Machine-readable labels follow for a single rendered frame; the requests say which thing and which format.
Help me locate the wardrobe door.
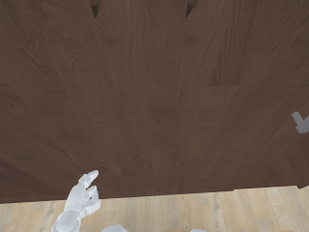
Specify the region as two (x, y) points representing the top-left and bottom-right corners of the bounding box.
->
(0, 0), (309, 199)
(0, 158), (62, 198)

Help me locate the left robot forearm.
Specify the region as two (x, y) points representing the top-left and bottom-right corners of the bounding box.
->
(50, 210), (81, 232)

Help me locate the robot left hand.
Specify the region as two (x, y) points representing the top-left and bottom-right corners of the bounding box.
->
(64, 170), (101, 218)

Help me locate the handle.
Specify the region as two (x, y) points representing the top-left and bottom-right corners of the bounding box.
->
(292, 112), (309, 133)

